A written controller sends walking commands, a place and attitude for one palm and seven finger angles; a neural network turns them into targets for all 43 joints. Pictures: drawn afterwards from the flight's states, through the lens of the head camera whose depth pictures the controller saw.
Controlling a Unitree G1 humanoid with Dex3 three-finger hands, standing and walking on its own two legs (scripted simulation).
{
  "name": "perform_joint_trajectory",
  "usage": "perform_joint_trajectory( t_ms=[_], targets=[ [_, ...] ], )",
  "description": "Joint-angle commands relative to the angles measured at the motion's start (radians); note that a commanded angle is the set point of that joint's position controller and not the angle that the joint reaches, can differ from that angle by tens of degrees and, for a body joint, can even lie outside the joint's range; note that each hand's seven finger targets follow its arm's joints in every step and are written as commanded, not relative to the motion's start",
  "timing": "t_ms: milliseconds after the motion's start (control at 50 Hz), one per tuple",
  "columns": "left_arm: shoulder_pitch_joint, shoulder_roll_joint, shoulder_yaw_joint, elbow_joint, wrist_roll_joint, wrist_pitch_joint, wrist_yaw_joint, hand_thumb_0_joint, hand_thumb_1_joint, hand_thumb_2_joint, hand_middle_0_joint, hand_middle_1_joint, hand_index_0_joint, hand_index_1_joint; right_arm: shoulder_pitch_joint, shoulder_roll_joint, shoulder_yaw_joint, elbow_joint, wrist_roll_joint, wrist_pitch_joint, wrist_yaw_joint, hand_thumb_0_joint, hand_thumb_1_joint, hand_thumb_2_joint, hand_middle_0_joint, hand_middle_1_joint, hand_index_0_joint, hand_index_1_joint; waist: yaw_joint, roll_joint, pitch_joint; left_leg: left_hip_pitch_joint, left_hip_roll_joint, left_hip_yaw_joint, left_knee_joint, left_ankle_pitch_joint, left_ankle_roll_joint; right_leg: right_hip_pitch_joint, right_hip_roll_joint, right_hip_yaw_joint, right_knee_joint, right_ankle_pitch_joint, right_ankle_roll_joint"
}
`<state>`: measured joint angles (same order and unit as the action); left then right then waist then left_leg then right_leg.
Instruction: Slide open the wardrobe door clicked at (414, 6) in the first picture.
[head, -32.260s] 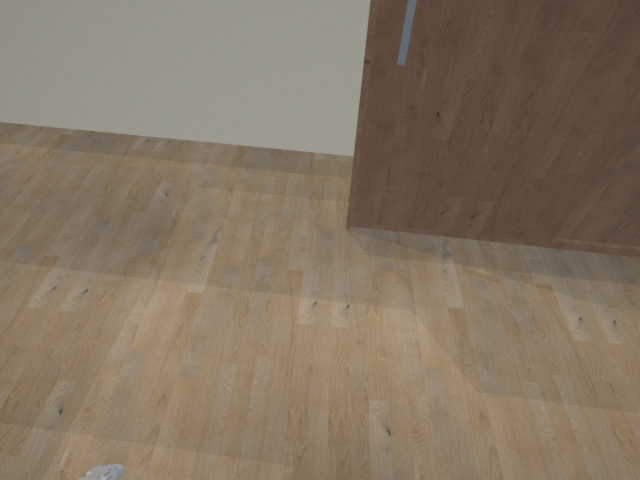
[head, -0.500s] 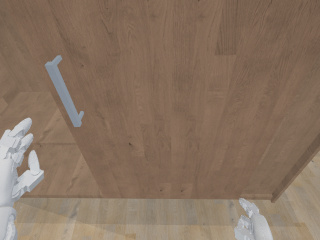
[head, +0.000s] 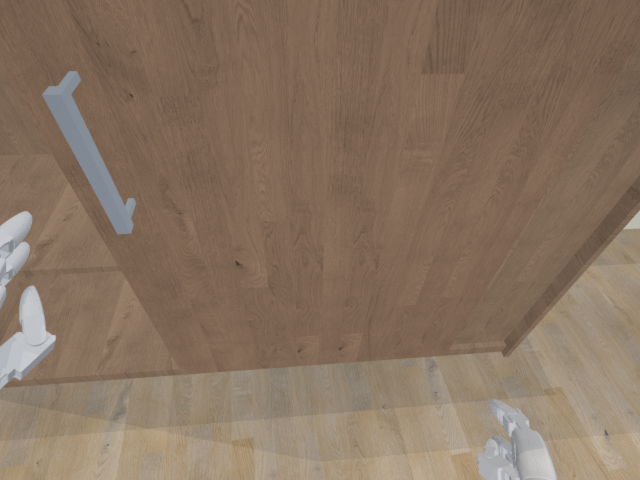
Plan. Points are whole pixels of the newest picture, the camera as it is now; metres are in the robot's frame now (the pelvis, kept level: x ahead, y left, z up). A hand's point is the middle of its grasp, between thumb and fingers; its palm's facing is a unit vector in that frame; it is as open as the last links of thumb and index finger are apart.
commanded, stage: step back with the hand held close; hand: left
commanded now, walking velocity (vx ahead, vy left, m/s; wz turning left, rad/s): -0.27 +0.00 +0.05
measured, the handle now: (100, 161) +0.49 +0.36 +0.12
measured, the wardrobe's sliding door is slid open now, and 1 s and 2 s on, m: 0.60 0.60 0.60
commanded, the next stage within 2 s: stop stepping back and stand still in 0.70 s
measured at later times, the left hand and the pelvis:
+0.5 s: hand out of the picture +0.09 +0.37 +0.17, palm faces +0.51 -0.78 -0.35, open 7.4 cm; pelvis -0.10 +0.08 -0.01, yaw +7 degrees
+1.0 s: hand out of the picture -0.07 +0.46 +0.20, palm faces +0.38 -0.80 -0.47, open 7.4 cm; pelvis -0.25 +0.20 -0.01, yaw -3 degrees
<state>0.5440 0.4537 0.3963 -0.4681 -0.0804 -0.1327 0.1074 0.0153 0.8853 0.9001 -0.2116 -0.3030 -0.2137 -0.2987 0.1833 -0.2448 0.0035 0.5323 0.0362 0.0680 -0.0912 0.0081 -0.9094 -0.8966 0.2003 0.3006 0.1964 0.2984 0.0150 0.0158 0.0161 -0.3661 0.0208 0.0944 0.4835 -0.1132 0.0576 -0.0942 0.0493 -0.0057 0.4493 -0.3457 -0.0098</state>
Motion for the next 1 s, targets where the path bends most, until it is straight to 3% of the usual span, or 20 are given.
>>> perform_joint_trajectory(
  t_ms=[0,100,260,300,360,440,480,500,520,540,600,640,680,740,880,900,920,940,960,980],
  targets=[
    [-0.032,0.176,0.144,-0.238,0.000,-0.067,0.039,0.000,0.900,0.900,-0.200,-0.300,-0.200,-0.300,-0.104,-0.109,-0.038,-0.170,-0.010,-0.081,-0.003,0.000,-0.900,-0.900,0.200,0.300,0.200,0.300,0.013,0.100,-0.162,0.258,0.099,-0.152,-0.074,0.115,0.031,-0.179,-0.060,0.027,-0.031,0.263,0.074],
    [-0.013,0.174,0.176,-0.253,0.010,-0.085,0.043,0.000,0.900,0.900,-0.200,-0.300,-0.200,-0.300,-0.104,-0.124,-0.043,-0.166,-0.026,-0.131,-0.005,0.000,-0.900,-0.900,0.200,0.300,0.200,0.300,0.024,0.203,-0.093,-0.121,0.154,-0.303,-0.366,-0.556,0.003,0.027,0.023,-0.024,0.059,-0.062,-0.012],
    [-0.042,0.152,0.126,-0.274,0.001,-0.112,0.062,0.000,0.900,0.900,-0.200,-0.300,-0.200,-0.300,-0.033,-0.093,-0.051,-0.083,-0.032,-0.171,0.003,0.000,-0.900,-0.900,0.200,0.300,0.200,0.300,-0.029,-0.137,-0.106,0.323,0.007,-0.165,0.228,-0.196,-0.062,-0.515,-0.263,0.198,-0.228,-0.124,-0.147],
    [-0.136,0.150,0.108,-0.258,0.016,-0.107,0.068,0.000,0.900,0.900,-0.200,-0.300,-0.200,-0.300,-0.045,-0.101,-0.044,-0.066,-0.031,-0.184,-0.010,0.000,-0.900,-0.900,0.200,0.300,0.200,0.300,-0.039,-0.062,-0.037,0.284,0.036,-0.214,0.080,-0.222,-0.047,-0.507,-0.186,0.109,-0.119,-0.084,-0.090],
    [-0.213,0.178,0.141,-0.297,0.031,-0.124,0.067,0.000,0.900,0.900,-0.200,-0.300,-0.200,-0.300,-0.097,-0.133,-0.038,-0.088,-0.036,-0.222,-0.013,0.000,-0.900,-0.900,0.200,0.300,0.200,0.300,0.019,0.357,-0.095,-0.057,0.239,-0.508,-0.509,-0.729,-0.085,-0.122,0.092,-0.020,0.361,-0.198,-0.012],
    [-0.083,0.166,0.147,-0.290,0.010,-0.139,0.040,0.000,0.900,0.900,-0.200,-0.300,-0.200,-0.300,-0.070,-0.073,-0.062,-0.102,-0.039,-0.232,0.037,0.000,-0.900,-0.900,0.200,0.300,0.200,0.300,0.051,0.210,-0.184,-0.002,0.134,-0.201,-0.436,-0.394,-0.185,-0.038,0.106,-0.087,0.363,-0.197,-0.045],
    [-0.024,0.169,0.152,-0.329,-0.002,-0.153,0.039,0.000,0.900,0.900,-0.200,-0.300,-0.200,-0.300,-0.079,-0.063,-0.061,-0.109,-0.019,-0.233,0.057,0.000,-0.900,-0.900,0.200,0.300,0.200,0.300,0.059,0.155,-0.185,0.093,0.038,-0.018,-0.126,-0.281,-0.223,-0.146,0.012,-0.093,0.066,-0.225,-0.099],
    [0.013,0.196,0.170,-0.342,-0.010,-0.171,0.045,0.000,0.900,0.900,-0.200,-0.300,-0.200,-0.300,-0.068,-0.060,-0.066,-0.094,-0.008,-0.233,0.060,0.000,-0.900,-0.900,0.200,0.300,0.200,0.300,0.056,-0.108,-0.166,0.203,-0.030,-0.008,0.383,-0.270,-0.217,-0.368,-0.202,0.086,-0.183,-0.186,-0.174],
    [0.008,0.200,0.187,-0.362,-0.006,-0.189,0.050,0.000,0.900,0.900,-0.200,-0.300,-0.200,-0.300,-0.049,-0.068,-0.072,-0.067,-0.011,-0.230,0.066,0.000,-0.900,-0.900,0.200,0.300,0.200,0.300,0.043,-0.335,-0.106,0.167,-0.032,-0.238,0.859,-0.405,-0.168,-0.612,-0.494,0.497,-0.306,-0.164,-0.292],
    [-0.112,0.175,0.179,-0.414,-0.004,-0.191,0.054,0.000,0.900,0.900,-0.200,-0.300,-0.200,-0.300,-0.042,-0.038,-0.040,-0.058,-0.041,-0.208,0.077,0.000,-0.900,-0.900,0.200,0.300,0.200,0.300,0.016,-0.185,-0.048,-0.100,0.004,-0.288,0.952,-0.462,-0.127,-0.455,-0.503,0.379,-0.173,0.099,-0.312],
    [-0.298,0.165,0.131,-0.301,0.035,-0.143,0.032,0.000,0.900,0.900,-0.200,-0.300,-0.200,-0.300,-0.085,-0.084,-0.041,-0.031,-0.026,-0.203,0.037,0.000,-0.900,-0.900,0.200,0.300,0.200,0.300,-0.048,-0.051,0.053,0.077,0.032,-0.191,0.110,-0.238,-0.077,-0.418,-0.236,0.150,0.130,0.334,-0.079],
    [-0.384,0.207,0.150,-0.369,0.047,-0.158,0.041,0.000,0.900,0.900,-0.200,-0.300,-0.200,-0.300,-0.118,-0.116,-0.052,-0.052,-0.041,-0.234,0.016,0.000,-0.900,-0.900,0.200,0.300,0.200,0.300,0.000,0.471,-0.028,0.091,0.281,-0.439,-0.209,0.094,0.008,-0.434,0.000,0.004,0.523,-0.218,0.012],
    [-0.324,0.197,0.158,-0.331,0.020,-0.179,0.027,0.000,0.900,0.900,-0.200,-0.300,-0.200,-0.300,-0.072,-0.091,-0.061,-0.041,-0.045,-0.281,0.034,0.000,-0.900,-0.900,0.200,0.300,0.200,0.300,-0.023,0.316,-0.148,-0.024,0.328,-0.586,-0.339,-0.500,0.009,-0.313,0.065,0.100,0.797,-0.258,0.007],
    [-0.205,0.166,0.151,-0.425,0.015,-0.150,0.020,0.000,0.900,0.900,-0.200,-0.300,-0.200,-0.300,-0.092,-0.096,-0.076,-0.056,-0.048,-0.269,0.055,0.000,-0.900,-0.900,0.200,0.300,0.200,0.300,0.001,0.117,-0.173,0.032,0.268,-0.447,-0.356,-0.498,-0.055,-0.326,0.076,0.055,0.801,-0.165,0.007],
    [-0.005,0.166,0.156,-0.411,-0.005,-0.063,0.044,0.000,0.900,0.900,-0.200,-0.300,-0.200,-0.300,-0.056,-0.039,-0.086,-0.070,-0.060,-0.227,0.076,0.000,-0.900,-0.900,0.200,0.300,0.200,0.300,0.053,0.382,-0.222,0.071,0.001,0.002,-0.456,-0.313,-0.407,0.063,0.191,-0.267,0.266,-0.367,-0.057],
    [0.032,0.196,0.177,-0.364,0.002,-0.062,0.050,0.000,0.900,0.900,-0.200,-0.300,-0.200,-0.300,-0.017,-0.033,-0.099,-0.054,-0.037,-0.219,0.083,0.000,-0.900,-0.900,0.200,0.300,0.200,0.300,0.088,0.163,-0.206,0.002,-0.146,0.162,-0.002,-0.233,-0.432,0.101,0.059,-0.204,-0.053,-0.410,-0.160],
    [0.069,0.215,0.192,-0.349,0.002,-0.068,0.056,0.000,0.900,0.900,-0.200,-0.300,-0.200,-0.300,0.057,-0.046,-0.109,-0.016,0.013,-0.213,0.090,0.000,-0.900,-0.900,0.200,0.300,0.200,0.300,0.037,-0.388,-0.166,0.140,-0.071,-0.113,0.767,-0.384,-0.233,-0.311,-0.300,0.158,-0.146,-0.118,-0.260],
    [-0.027,0.156,0.140,-0.409,-0.014,-0.066,0.045,0.000,0.900,0.900,-0.200,-0.300,-0.200,-0.300,0.019,-0.035,-0.082,-0.005,-0.009,-0.190,0.076,0.000,-0.900,-0.900,0.200,0.300,0.200,0.300,-0.054,-0.271,-0.105,-0.093,-0.059,-0.218,1.087,-0.485,0.085,-0.351,-0.318,0.038,-0.095,0.131,-0.255],
    [-0.188,0.331,0.302,-0.509,-0.027,-0.099,0.057,0.000,0.900,0.900,-0.200,-0.300,-0.200,-0.300,-0.052,-0.014,-0.031,-0.070,-0.024,-0.195,0.077,0.000,-0.900,-0.900,0.200,0.300,0.200,0.300,-0.058,-0.081,-0.078,-0.229,0.060,-0.299,1.039,-0.491,0.064,-0.262,-0.442,0.204,-0.085,0.183,-0.199],
    [-0.265,0.381,0.334,-0.383,-0.007,-0.141,0.070,0.000,0.900,0.900,-0.200,-0.300,-0.200,-0.300,-0.042,-0.001,0.006,-0.052,-0.066,-0.198,0.073,0.000,-0.900,-0.900,0.200,0.300,0.200,0.300,-0.065,-0.053,-0.053,-0.277,0.105,-0.232,0.739,-0.436,-0.044,-0.127,-0.423,0.132,-0.053,0.199,-0.042]
  ],
)
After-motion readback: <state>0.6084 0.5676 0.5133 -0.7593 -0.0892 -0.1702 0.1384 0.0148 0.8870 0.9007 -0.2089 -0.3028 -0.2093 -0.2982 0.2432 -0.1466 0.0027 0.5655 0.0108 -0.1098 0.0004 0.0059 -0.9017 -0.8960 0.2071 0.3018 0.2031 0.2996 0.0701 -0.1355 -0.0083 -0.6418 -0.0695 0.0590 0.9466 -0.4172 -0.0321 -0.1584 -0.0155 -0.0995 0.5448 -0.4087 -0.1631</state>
